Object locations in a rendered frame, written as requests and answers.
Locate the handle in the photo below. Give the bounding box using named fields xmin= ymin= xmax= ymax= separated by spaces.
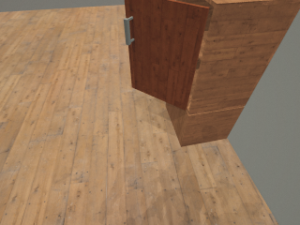
xmin=124 ymin=16 xmax=135 ymax=46

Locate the cupboard door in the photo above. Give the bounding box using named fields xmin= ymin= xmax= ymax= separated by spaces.
xmin=124 ymin=0 xmax=210 ymax=111

